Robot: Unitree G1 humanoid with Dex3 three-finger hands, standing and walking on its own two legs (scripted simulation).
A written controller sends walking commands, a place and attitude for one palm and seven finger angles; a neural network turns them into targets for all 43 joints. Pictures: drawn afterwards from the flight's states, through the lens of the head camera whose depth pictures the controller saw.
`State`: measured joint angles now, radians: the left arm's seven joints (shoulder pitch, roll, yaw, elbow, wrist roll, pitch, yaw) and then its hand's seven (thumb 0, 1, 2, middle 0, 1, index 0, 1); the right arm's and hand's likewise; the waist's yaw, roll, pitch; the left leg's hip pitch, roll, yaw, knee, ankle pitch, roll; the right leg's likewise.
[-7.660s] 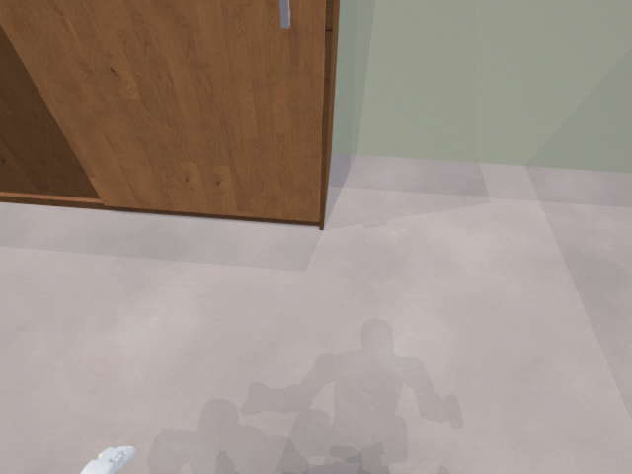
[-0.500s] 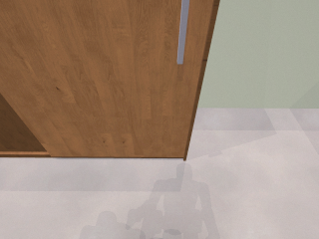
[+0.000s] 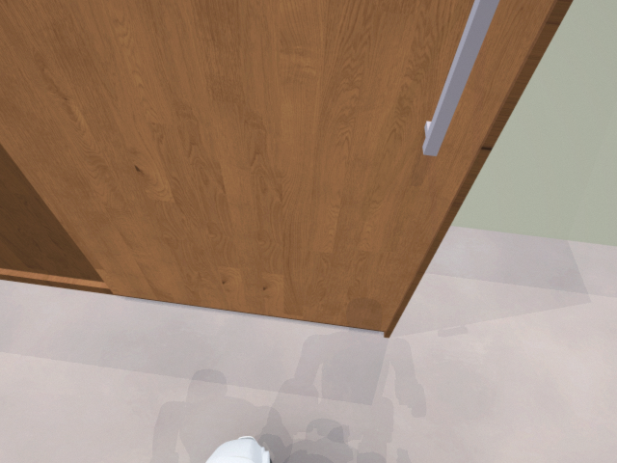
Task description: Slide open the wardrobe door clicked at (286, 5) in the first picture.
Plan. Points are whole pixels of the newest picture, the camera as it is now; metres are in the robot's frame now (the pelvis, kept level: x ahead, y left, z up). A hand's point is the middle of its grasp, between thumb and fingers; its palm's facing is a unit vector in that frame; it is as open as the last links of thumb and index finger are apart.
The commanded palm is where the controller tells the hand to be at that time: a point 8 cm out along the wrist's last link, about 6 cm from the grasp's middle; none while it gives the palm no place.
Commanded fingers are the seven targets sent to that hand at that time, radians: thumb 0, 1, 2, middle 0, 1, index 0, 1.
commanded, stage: take the last steps up to it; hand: right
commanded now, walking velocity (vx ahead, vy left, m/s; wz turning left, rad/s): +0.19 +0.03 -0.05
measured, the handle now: (454, 70) +0.58 -0.14 +0.22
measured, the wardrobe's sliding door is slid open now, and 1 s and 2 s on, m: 0.00 0.00 0.00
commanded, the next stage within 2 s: come to a stop and stand still in 0.14 s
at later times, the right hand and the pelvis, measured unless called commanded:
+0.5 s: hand out of the picture +0.10 -0.17 -0.16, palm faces +0.06 +0.99 -0.13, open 7.4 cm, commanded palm none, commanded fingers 0.00 -0.90 -0.90 0.20 0.30 0.20 0.30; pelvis +0.11 -0.01 +0.02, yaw +0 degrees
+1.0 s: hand out of the picture +0.12 -0.12 -0.15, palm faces +0.05 +0.98 -0.20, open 7.3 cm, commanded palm none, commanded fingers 0.00 -0.90 -0.90 0.20 0.30 0.20 0.30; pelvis +0.07 +0.06 +0.02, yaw +0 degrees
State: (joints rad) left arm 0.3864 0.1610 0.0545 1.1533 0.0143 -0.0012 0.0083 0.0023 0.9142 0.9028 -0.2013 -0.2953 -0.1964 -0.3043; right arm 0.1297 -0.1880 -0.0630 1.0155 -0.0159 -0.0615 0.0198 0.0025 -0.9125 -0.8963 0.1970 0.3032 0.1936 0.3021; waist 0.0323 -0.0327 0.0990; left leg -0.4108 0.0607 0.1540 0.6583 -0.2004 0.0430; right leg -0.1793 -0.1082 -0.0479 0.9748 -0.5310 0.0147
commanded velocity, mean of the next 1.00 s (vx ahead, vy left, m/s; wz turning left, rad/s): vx -0.04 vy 0.02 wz -0.01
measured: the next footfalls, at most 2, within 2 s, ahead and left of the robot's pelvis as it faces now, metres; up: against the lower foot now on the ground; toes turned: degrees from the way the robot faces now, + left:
right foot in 0.30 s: +0.18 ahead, -0.10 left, +0.00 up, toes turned -9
left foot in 0.72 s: +0.15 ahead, +0.17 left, +0.00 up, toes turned +5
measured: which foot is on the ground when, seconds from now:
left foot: down 0.00-0.32, up 0.34-0.70, down 0.72-1.00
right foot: up 0.00-0.28, down 0.30-0.72, up 0.74-0.98, down 1.00-1.00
